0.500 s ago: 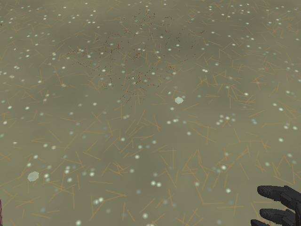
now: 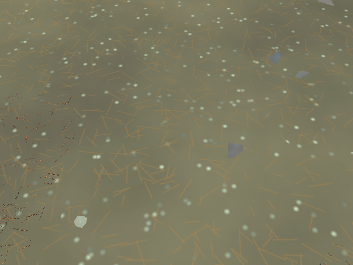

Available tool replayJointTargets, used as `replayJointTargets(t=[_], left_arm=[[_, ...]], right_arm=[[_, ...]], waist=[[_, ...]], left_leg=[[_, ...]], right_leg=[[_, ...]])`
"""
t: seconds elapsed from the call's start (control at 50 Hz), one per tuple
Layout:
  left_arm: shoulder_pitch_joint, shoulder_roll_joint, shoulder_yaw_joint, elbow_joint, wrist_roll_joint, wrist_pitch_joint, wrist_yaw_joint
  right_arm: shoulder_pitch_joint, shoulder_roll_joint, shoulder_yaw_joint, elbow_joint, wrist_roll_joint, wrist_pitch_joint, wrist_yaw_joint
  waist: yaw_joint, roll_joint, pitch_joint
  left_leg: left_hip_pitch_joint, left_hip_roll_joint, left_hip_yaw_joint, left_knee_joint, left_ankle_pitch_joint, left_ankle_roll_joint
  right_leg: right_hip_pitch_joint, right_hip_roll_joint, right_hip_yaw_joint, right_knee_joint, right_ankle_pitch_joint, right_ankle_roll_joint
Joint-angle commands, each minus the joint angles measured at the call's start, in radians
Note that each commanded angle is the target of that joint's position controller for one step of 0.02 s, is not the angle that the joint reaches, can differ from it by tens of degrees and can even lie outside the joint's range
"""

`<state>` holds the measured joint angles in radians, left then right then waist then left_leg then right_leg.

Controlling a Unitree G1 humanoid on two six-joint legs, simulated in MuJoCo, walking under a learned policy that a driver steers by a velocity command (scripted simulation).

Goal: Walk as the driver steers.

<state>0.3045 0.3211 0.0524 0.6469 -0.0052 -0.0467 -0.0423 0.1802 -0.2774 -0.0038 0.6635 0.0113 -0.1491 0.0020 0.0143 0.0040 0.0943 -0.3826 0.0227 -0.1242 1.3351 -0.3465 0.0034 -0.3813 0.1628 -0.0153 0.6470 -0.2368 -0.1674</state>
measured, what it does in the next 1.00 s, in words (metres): walks ahead, turning right: left foot, then right foot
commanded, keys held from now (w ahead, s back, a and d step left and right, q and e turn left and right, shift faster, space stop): w+e+shift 0.24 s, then shift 0.76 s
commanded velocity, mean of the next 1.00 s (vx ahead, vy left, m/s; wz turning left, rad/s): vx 0.47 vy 0.00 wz -0.47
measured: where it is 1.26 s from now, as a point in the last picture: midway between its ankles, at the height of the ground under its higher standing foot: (183, 235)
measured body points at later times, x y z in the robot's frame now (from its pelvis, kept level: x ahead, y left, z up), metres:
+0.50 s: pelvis +0.39 +0.07 +0.02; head +0.44 +0.04 +0.47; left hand +0.67 +0.26 -0.06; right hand +0.37 -0.22 -0.10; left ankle +0.47 +0.18 -0.71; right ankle +0.36 -0.04 -0.64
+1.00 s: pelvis +0.52 +0.02 +0.02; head +0.53 +0.01 +0.47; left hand +0.77 +0.17 -0.09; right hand +0.52 -0.28 -0.11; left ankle +0.59 +0.15 -0.72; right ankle +0.54 -0.10 -0.71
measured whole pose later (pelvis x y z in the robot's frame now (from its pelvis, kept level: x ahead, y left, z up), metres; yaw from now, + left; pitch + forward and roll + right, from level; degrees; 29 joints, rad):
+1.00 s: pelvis +0.52 +0.02 +0.02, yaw -24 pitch -1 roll +0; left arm 0.11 0.23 0.01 0.77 0.02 0.01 -0.01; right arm 0.19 -0.28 -0.01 0.83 -0.02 0.02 -0.02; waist 0.00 0.02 0.03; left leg -0.25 0.05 -0.03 0.55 -0.28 -0.05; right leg -0.33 0.06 0.03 0.53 -0.18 -0.03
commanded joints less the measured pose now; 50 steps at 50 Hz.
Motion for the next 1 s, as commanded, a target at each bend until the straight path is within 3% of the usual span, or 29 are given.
replayJointTargets(t=[0.02, 0.06, 0.1, 0.14, 0.18, 0.22, 0.26, 0.28, 0.3, 0.32, 0.34, 0.36, 0.38, 0.4, 0.46, 0.5, 0.54, 0.6, 0.66, 0.68, 0.7, 0.72, 0.74, 0.8, 0.86, 0.94, 0.96, 0.98, 1.0], left_arm=[[-0.046, 0.126, 0.041, -0.087, 0.006, -0.038, 0.018], [-0.032, 0.11, 0.034, -0.066, -0.016, -0.037, 0.035], [-0.027, 0.122, 0.04, -0.046, -0.023, -0.031, 0.053], [0.012, 0.148, 0.054, -0.024, -0.03, -0.022, 0.061], [0.045, 0.143, 0.057, 0.0, -0.041, -0.022, 0.065], [0.065, 0.125, 0.057, 0.017, -0.049, -0.016, 0.069], [0.068, 0.124, 0.06, 0.032, -0.032, 0.001, 0.067], [0.057, 0.106, 0.052, 0.026, -0.012, 0.008, 0.059], [0.087, 0.005, 0.018, 0.001, 0.019, 0.013, 0.054], [0.309, -0.069, -0.009, -0.026, -0.044, 0.002, 0.046], [0.259, 0.036, -0.003, 0.009, -0.052, 0.011, 0.056], [0.089, 0.098, 0.011, -0.015, -0.04, 0.018, 0.058], [-0.017, 0.116, 0.016, -0.036, -0.019, 0.021, 0.063], [-0.068, 0.113, 0.02, -0.06, -0.002, 0.017, 0.062], [-0.084, 0.034, 0.0, -0.068, -0.009, 0.02, 0.051], [-0.099, 0.011, -0.014, -0.066, -0.002, 0.018, 0.046], [-0.108, 0.013, -0.021, -0.051, 0.0, 0.017, 0.033], [-0.17, 0.044, -0.013, -0.055, 0.007, 0.02, 0.017], [-0.153, 0.082, 0.007, -0.041, 0.027, 0.021, 0.026], [-0.135, 0.139, 0.02, -0.047, 0.035, 0.022, 0.037], [-0.132, 0.158, 0.011, -0.069, 0.056, 0.032, 0.049], [-0.114, 0.052, -0.016, -0.05, 0.047, 0.039, 0.045], [-0.138, 0.045, -0.02, -0.037, 0.026, 0.039, 0.034], [-0.243, 0.086, -0.007, -0.022, 0.023, 0.036, 0.029], [-0.297, 0.068, -0.005, -0.011, 0.034, 0.043, 0.037], [-0.276, 0.025, -0.017, 0.032, 0.018, 0.048, 0.041], [-0.237, 0.004, -0.024, 0.055, 0.02, 0.044, 0.038], [-0.203, 0.011, -0.021, 0.067, 0.028, 0.041, 0.034], [-0.203, 0.012, -0.017, 0.072, 0.027, 0.043, 0.037]], right_arm=[[0.048, -0.172, -0.05, -0.07, -0.017, 0.006, -0.007], [-0.036, -0.141, -0.039, -0.101, -0.034, 0.017, -0.009], [-0.16, -0.087, -0.021, -0.145, -0.045, 0.013, 0.0], [-0.224, -0.066, -0.019, -0.17, -0.029, 0.007, 0.01], [-0.236, -0.108, -0.04, -0.18, 0.004, 0.006, 0.011], [-0.246, -0.141, -0.055, -0.186, 0.022, 0.004, 0.009], [-0.11, -0.187, -0.089, -0.154, 0.023, 0.0, 0.006], [0.06, -0.211, -0.109, -0.124, 0.01, 0.001, 0.002], [0.236, -0.251, -0.111, -0.105, -0.012, 0.006, -0.004], [0.244, -0.345, -0.125, -0.064, -0.046, 0.016, 0.021], [0.21, -0.223, -0.106, -0.09, -0.032, 0.024, 0.027], [0.143, -0.148, -0.087, -0.095, -0.028, 0.033, 0.022], [0.068, -0.136, -0.077, -0.093, -0.034, 0.041, 0.021], [0.042, -0.136, -0.074, -0.076, -0.036, 0.04, 0.023], [0.043, -0.103, -0.061, -0.004, -0.021, 0.028, 0.021], [0.033, -0.159, -0.076, 0.021, -0.011, 0.038, 0.012], [-0.002, -0.195, -0.085, 0.03, 0.002, 0.056, 0.002], [0.005, -0.196, -0.08, 0.057, 0.017, 0.063, -0.002], [0.029, -0.17, -0.067, 0.085, 0.017, 0.062, 0.002], [0.066, -0.141, -0.054, 0.09, -0.004, 0.058, 0.004], [0.175, -0.087, -0.027, 0.091, -0.032, 0.057, 0.01], [0.19, -0.097, -0.024, 0.104, -0.02, 0.083, 0.01], [0.15, -0.148, -0.038, 0.097, -0.006, 0.103, 0.007], [0.11, -0.156, -0.052, 0.107, -0.014, 0.15, -0.021], [0.127, -0.104, -0.04, 0.134, -0.016, 0.161, -0.03], [0.101, -0.068, -0.028, 0.147, -0.033, 0.16, -0.022], [0.079, -0.093, -0.029, 0.134, -0.048, 0.16, -0.022], [0.051, -0.152, -0.039, 0.118, -0.046, 0.162, -0.025], [0.021, -0.172, -0.05, 0.135, -0.038, 0.16, -0.023]], waist=[[-0.066, 0.034, -0.058], [-0.048, 0.036, 0.005], [-0.005, 0.012, 0.037], [0.045, -0.011, 0.006], [0.055, -0.057, -0.017], [0.054, -0.085, -0.014], [-0.022, -0.111, -0.08], [-0.114, -0.113, -0.194], [-0.149, -0.001, -0.382], [-0.004, 0.54, -0.53], [-0.047, 0.367, -0.472], [-0.086, 0.204, -0.308], [-0.075, 0.054, -0.2], [-0.056, 0.051, -0.145], [-0.01, 0.088, -0.124], [-0.007, 0.094, -0.159], [-0.001, 0.096, -0.197], [-0.007, 0.095, -0.192], [0.02, 0.054, -0.186], [0.018, -0.022, -0.213], [-0.022, -0.195, -0.325], [0.003, -0.216, -0.403], [0.004, -0.167, -0.328], [-0.032, -0.108, -0.205], [-0.053, -0.13, -0.2], [-0.06, -0.102, -0.2], [-0.048, -0.069, -0.179], [-0.01, 0.016, -0.134], [0.005, 0.107, -0.091]], left_leg=[[-0.244, 0.06, -0.052, -0.149, 0.015, -0.027], [-0.204, 0.057, -0.005, -0.322, 0.085, -0.06], [-0.104, 0.019, 0.042, -0.541, 0.316, -0.084], [0.062, -0.03, 0.07, -0.697, 0.502, -0.092], [0.099, -0.032, 0.014, -0.772, 0.526, -0.099], [0.061, -0.018, -0.023, -0.833, 0.45, -0.092], [0.149, -0.024, 0.01, -0.835, 0.332, -0.056], [0.321, -0.002, 0.038, -0.811, 0.326, -0.025], [0.627, 0.16, -0.128, -0.714, 0.321, 0.025], [0.862, 0.425, -0.765, -0.933, 0.189, 0.246], [0.811, 0.388, -0.815, -0.993, -0.018, 0.223], [0.659, 0.332, -0.587, -0.989, 0.128, 0.193], [0.486, 0.286, -0.415, -0.978, 0.415, 0.176], [0.381, 0.269, -0.318, -0.955, 0.679, 0.192], [0.291, 0.208, -0.139, -0.987, 0.872, 0.183], [0.269, 0.227, -0.092, -1.017, 0.946, 0.216], [0.211, 0.199, -0.008, -1.037, 0.893, 0.2], [0.192, 0.187, 0.024, -1.027, 0.736, 0.158], [0.155, 0.132, 0.056, -0.901, 0.6, 0.101], [0.11, 0.071, 0.099, -0.782, 0.46, 0.049], [-0.013, -0.004, 0.134, -0.57, -0.032, -0.02], [-0.035, 0.011, 0.069, -0.459, -0.326, -0.057], [-0.071, 0.022, 0.055, -0.411, -0.342, -0.069], [-0.04, 0.048, 0.055, -0.433, -0.217, -0.099], [0.11, 0.028, 0.095, -0.569, -0.079, -0.104], [0.272, 0.01, 0.113, -0.86, 0.191, -0.062], [0.304, 0.054, 0.067, -0.905, 0.252, -0.038], [0.266, 0.104, 0.032, -0.912, 0.229, -0.004], [0.123, 0.083, 0.041, -0.932, -0.003, 0.024]], right_leg=[[0.161, -0.265, 0.577, -0.419, -0.105, -0.198], [0.026, -0.216, 0.468, -0.443, -0.019, -0.182], [-0.091, -0.145, 0.371, -0.433, 0.016, -0.138], [-0.16, -0.131, 0.356, -0.426, -0.049, -0.082], [-0.076, -0.151, 0.416, -0.381, -0.126, -0.051], [0.072, -0.179, 0.47, -0.305, -0.121, -0.03], [0.197, -0.193, 0.466, -0.133, 0.132, 0.011], [0.205, -0.153, 0.41, 0.097, 0.312, 0.061], [0.052, -0.106, 0.337, 0.448, 0.097, 0.102], [-0.271, 0.015, 0.241, 0.795, -0.389, 0.166], [-0.358, -0.098, 0.246, 0.856, -0.31, 0.177], [-0.366, -0.126, 0.2, 0.844, -0.24, 0.187], [-0.316, -0.154, 0.163, 0.8, -0.204, 0.197], [-0.295, -0.17, 0.163, 0.746, -0.21, 0.2], [-0.231, -0.2, 0.136, 0.461, -0.254, 0.188], [-0.166, -0.191, 0.102, 0.295, -0.141, 0.196], [-0.028, -0.178, 0.072, 0.13, 0.039, 0.188], [0.089, -0.164, 0.079, -0.022, 0.197, 0.16], [0.257, -0.148, 0.062, -0.175, 0.32, 0.105], [0.349, -0.241, 0.143, -0.189, 0.631, 0.066], [0.513, -0.476, 0.38, -0.154, 0.957, -0.091], [0.492, -0.531, 0.477, -0.194, 0.814, -0.18], [0.42, -0.483, 0.469, -0.235, 0.611, -0.157], [0.216, -0.406, 0.37, -0.304, 0.357, -0.071], [0.09, -0.335, 0.263, -0.316, 0.309, -0.047], [0.045, -0.288, 0.231, -0.296, 0.053, 0.006], [0.01, -0.262, 0.223, -0.291, -0.064, 0.058], [-0.006, -0.215, 0.189, -0.269, -0.163, 0.099], [0.055, -0.166, 0.124, -0.256, -0.134, 0.132]])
